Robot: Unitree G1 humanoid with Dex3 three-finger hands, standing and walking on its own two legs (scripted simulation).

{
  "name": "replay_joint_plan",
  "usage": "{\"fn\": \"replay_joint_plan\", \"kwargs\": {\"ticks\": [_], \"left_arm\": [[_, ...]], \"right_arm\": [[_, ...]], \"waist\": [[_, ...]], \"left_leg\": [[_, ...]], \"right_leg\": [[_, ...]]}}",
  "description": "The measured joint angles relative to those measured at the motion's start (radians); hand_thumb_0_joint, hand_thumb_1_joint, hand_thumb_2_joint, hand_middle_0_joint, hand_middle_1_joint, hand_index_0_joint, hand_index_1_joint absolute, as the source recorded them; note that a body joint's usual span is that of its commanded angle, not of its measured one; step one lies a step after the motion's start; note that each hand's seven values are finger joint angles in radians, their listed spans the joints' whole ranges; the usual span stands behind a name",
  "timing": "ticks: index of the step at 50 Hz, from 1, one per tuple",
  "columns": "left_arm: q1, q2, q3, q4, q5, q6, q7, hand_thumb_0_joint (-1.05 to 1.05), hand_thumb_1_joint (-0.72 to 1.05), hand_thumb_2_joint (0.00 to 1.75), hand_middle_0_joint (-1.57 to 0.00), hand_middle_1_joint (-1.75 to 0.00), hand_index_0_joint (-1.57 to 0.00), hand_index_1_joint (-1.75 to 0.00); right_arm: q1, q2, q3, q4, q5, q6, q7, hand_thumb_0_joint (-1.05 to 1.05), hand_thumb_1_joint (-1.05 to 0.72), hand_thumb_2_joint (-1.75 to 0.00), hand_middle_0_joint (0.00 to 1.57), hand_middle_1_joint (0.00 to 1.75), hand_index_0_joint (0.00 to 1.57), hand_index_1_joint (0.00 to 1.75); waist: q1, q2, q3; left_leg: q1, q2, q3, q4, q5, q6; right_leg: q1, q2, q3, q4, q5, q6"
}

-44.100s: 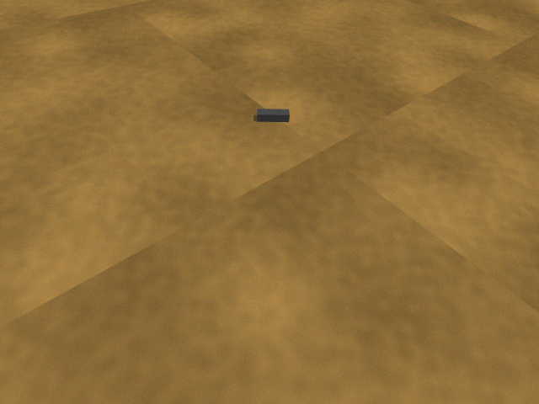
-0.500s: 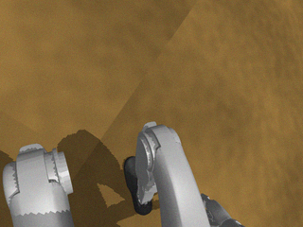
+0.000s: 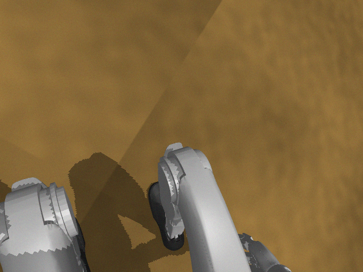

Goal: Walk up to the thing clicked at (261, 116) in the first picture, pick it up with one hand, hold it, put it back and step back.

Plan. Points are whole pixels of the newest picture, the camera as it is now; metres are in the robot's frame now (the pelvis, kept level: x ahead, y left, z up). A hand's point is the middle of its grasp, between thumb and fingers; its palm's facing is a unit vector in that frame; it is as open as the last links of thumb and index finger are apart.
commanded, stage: rest palm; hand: left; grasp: from above
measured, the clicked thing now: out of the picture +0.47 +0.41 -0.30
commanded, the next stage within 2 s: none
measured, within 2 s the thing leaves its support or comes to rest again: neither
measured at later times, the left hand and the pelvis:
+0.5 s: hand out of the picture +0.45 +0.41 -0.23, palm faces -0.39 -0.13 -0.91, open 14.4 cm; pelvis +0.00 +0.01 -0.02, yaw -3 degrees
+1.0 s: hand out of the picture +0.46 +0.40 -0.25, palm faces -0.45 -0.17 -0.87, open 14.4 cm; pelvis +0.00 +0.00 -0.02, yaw -4 degrees
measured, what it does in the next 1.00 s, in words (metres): stands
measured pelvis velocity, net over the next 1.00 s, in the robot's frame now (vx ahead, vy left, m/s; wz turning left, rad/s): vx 0.00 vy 0.00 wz -0.06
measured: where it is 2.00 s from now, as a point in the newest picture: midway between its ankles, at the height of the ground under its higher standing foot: (125, 245)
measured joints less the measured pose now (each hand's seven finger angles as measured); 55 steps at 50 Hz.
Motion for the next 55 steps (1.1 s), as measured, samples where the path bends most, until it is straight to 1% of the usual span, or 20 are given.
{"fn": "replay_joint_plan", "kwargs": {"ticks": [3,5,6,8,11,14,17,19,21,24,26,30,34,37,40,43,47,50,55], "left_arm": [[-0.005,0.008,-0.009,0.006,-0.013,-0.066,-0.023,0.00,-0.58,1.02,-0.08,-1.05,-0.08,-1.05],[-0.008,0.019,0.007,0.007,-0.005,-0.128,-0.015,0.00,-0.58,1.01,-0.09,-1.05,-0.08,-1.06],[-0.008,0.024,0.017,0.006,0.007,-0.158,-0.005,0.00,-0.58,1.01,-0.09,-1.05,-0.08,-1.06],[-0.009,0.032,0.032,0.001,0.049,-0.207,0.027,0.00,-0.58,1.02,-0.09,-1.05,-0.08,-1.05],[-0.012,0.037,0.038,0.012,0.105,-0.244,0.097,0.00,-0.58,1.03,-0.09,-1.03,-0.07,-1.04],[-0.022,0.042,0.044,0.052,0.150,-0.247,0.181,0.00,-0.59,1.04,-0.09,-1.01,-0.07,-1.03],[-0.037,0.050,0.038,0.106,0.191,-0.222,0.255,0.00,-0.59,1.05,-0.09,-0.99,-0.06,-1.02],[-0.047,0.053,0.030,0.144,0.208,-0.196,0.294,0.00,-0.59,1.05,-0.09,-0.99,-0.06,-1.01],[-0.058,0.055,0.022,0.174,0.218,-0.166,0.324,0.00,-0.59,1.05,-0.09,-0.98,-0.06,-1.01],[-0.077,0.059,0.010,0.212,0.213,-0.120,0.353,0.00,-0.58,1.04,-0.09,-0.98,-0.06,-1.01],[-0.091,0.062,-0.001,0.230,0.201,-0.091,0.356,0.00,-0.57,1.03,-0.08,-0.99,-0.06,-1.01],[-0.109,0.072,-0.008,0.243,0.165,-0.048,0.331,0.00,-0.55,1.01,-0.08,-1.01,-0.07,-1.02],[-0.107,0.088,-0.003,0.228,0.131,-0.026,0.287,0.00,-0.54,0.99,-0.08,-1.03,-0.08,-1.03],[-0.091,0.098,0.011,0.209,0.107,-0.028,0.252,0.00,-0.54,0.99,-0.08,-1.04,-0.08,-1.04],[-0.067,0.108,0.029,0.182,0.093,-0.043,0.224,0.00,-0.54,0.99,-0.08,-1.04,-0.08,-1.04],[-0.049,0.116,0.040,0.153,0.086,-0.072,0.210,0.00,-0.56,1.00,-0.08,-1.03,-0.07,-1.04],[-0.028,0.128,0.054,0.133,0.086,-0.111,0.214,0.00,-0.57,1.02,-0.08,-1.01,-0.07,-1.03],[-0.020,0.135,0.061,0.131,0.089,-0.133,0.226,0.00,-0.58,1.03,-0.08,-1.00,-0.06,-1.02],[-0.020,0.138,0.049,0.143,0.100,-0.146,0.256,0.00,-0.59,1.05,-0.08,-0.98,-0.05,-1.01]], "right_arm": [[-0.016,-0.003,0.011,0.007,-0.014,0.001,-0.006,0.00,-0.90,-0.89,0.21,0.30,0.20,0.30],[-0.031,-0.005,0.022,0.008,-0.028,0.005,-0.012,0.00,-0.90,-0.89,0.21,0.30,0.21,0.30],[-0.039,-0.007,0.026,0.009,-0.035,0.008,-0.015,0.00,-0.90,-0.89,0.21,0.30,0.21,0.30],[-0.053,-0.008,0.033,0.011,-0.048,0.018,-0.019,0.00,-0.90,-0.89,0.21,0.30,0.21,0.30],[-0.073,-0.004,0.036,0.018,-0.063,0.028,-0.019,0.00,-0.90,-0.89,0.21,0.30,0.20,0.30],[-0.091,0.001,0.039,0.023,-0.072,0.023,-0.015,0.00,-0.90,-0.89,0.21,0.30,0.20,0.30],[-0.103,0.006,0.039,0.022,-0.077,0.004,-0.010,0.00,-0.90,-0.89,0.21,0.30,0.20,0.30],[-0.106,0.009,0.040,0.022,-0.079,-0.014,-0.007,0.00,-0.89,-0.89,0.21,0.30,0.20,0.30],[-0.105,0.009,0.040,0.020,-0.081,-0.033,-0.004,0.00,-0.89,-0.89,0.21,0.30,0.20,0.30],[-0.096,0.010,0.045,0.017,-0.080,-0.060,0.003,0.00,-0.89,-0.89,0.21,0.30,0.20,0.30],[-0.084,0.011,0.047,0.015,-0.077,-0.080,0.008,0.00,-0.89,-0.89,0.21,0.30,0.20,0.30],[-0.057,0.010,0.058,0.009,-0.070,-0.110,0.017,0.00,-0.89,-0.89,0.21,0.30,0.20,0.30],[-0.035,0.006,0.073,0.001,-0.066,-0.125,0.021,0.00,-0.89,-0.89,0.21,0.30,0.20,0.30],[-0.025,0.001,0.085,-0.004,-0.064,-0.123,0.020,0.00,-0.90,-0.89,0.21,0.30,0.21,0.30],[-0.021,-0.007,0.098,-0.015,-0.066,-0.114,0.017,0.00,-0.90,-0.89,0.21,0.30,0.21,0.30],[-0.026,-0.015,0.107,-0.020,-0.071,-0.102,0.013,0.00,-0.90,-0.89,0.21,0.30,0.21,0.30],[-0.039,-0.027,0.114,-0.024,-0.079,-0.088,0.010,0.00,-0.90,-0.89,0.21,0.30,0.21,0.30],[-0.053,-0.033,0.114,-0.023,-0.086,-0.081,0.007,0.00,-0.90,-0.89,0.21,0.30,0.21,0.30],[-0.076,-0.034,0.111,-0.017,-0.094,-0.081,0.006,0.00,-0.90,-0.90,0.21,0.30,0.20,0.30]], "waist": [[0.015,-0.025,0.024],[0.021,-0.044,0.043],[0.023,-0.053,0.050],[0.025,-0.071,0.059],[0.019,-0.095,0.056],[0.007,-0.108,0.043],[-0.008,-0.113,0.029],[-0.017,-0.112,0.022],[-0.025,-0.109,0.020],[-0.037,-0.103,0.018],[-0.045,-0.100,0.019],[-0.057,-0.093,0.026],[-0.068,-0.089,0.046],[-0.071,-0.090,0.064],[-0.069,-0.096,0.083],[-0.062,-0.105,0.101],[-0.052,-0.118,0.114],[-0.047,-0.126,0.116],[-0.040,-0.135,0.106]], "left_leg": [[0.008,-0.004,-0.009,0.008,0.002,-0.003],[0.013,-0.008,-0.022,0.019,0.001,-0.006],[0.015,-0.010,-0.029,0.025,0.000,-0.008],[0.017,-0.013,-0.040,0.038,-0.004,-0.010],[0.018,-0.014,-0.046,0.051,-0.012,-0.008],[0.012,-0.014,-0.049,0.060,-0.016,-0.003],[0.004,-0.010,-0.049,0.067,-0.018,0.003],[-0.002,-0.007,-0.047,0.072,-0.019,0.008],[-0.008,-0.004,-0.044,0.078,-0.019,0.014],[-0.017,0.000,-0.039,0.085,-0.018,0.020],[-0.023,0.002,-0.035,0.089,-0.017,0.023],[-0.033,0.007,-0.035,0.096,-0.018,0.024],[-0.034,0.008,-0.039,0.099,-0.022,0.021],[-0.030,0.008,-0.045,0.099,-0.027,0.016],[-0.022,0.007,-0.054,0.097,-0.031,0.008],[-0.012,0.005,-0.064,0.093,-0.034,0.001],[0.001,0.005,-0.075,0.092,-0.039,-0.008],[0.008,0.005,-0.082,0.093,-0.042,-0.011],[0.012,0.006,-0.088,0.097,-0.043,-0.012]], "right_leg": [[0.012,-0.001,-0.007,0.004,0.001,0.001],[0.022,0.000,-0.018,0.008,0.001,-0.001],[0.027,0.000,-0.024,0.010,0.000,-0.003],[0.035,0.001,-0.033,0.016,-0.003,-0.007],[0.040,0.002,-0.038,0.024,-0.009,-0.012],[0.038,0.004,-0.041,0.026,-0.010,-0.017],[0.031,0.007,-0.042,0.029,-0.008,-0.024],[0.026,0.010,-0.041,0.032,-0.007,-0.026],[0.021,0.011,-0.039,0.036,-0.006,-0.026],[0.012,0.013,-0.035,0.042,-0.004,-0.025],[0.005,0.014,-0.032,0.047,-0.002,-0.026],[-0.008,0.018,-0.030,0.053,-0.001,-0.020],[-0.011,0.020,-0.032,0.054,-0.001,-0.009],[-0.009,0.021,-0.036,0.052,-0.003,-0.006],[-0.003,0.021,-0.042,0.048,-0.004,-0.006],[0.006,0.020,-0.049,0.043,-0.004,-0.003],[0.016,0.021,-0.058,0.039,-0.003,0.000],[0.023,0.022,-0.063,0.037,-0.003,0.003],[0.027,0.024,-0.067,0.037,-0.001,0.001]]}}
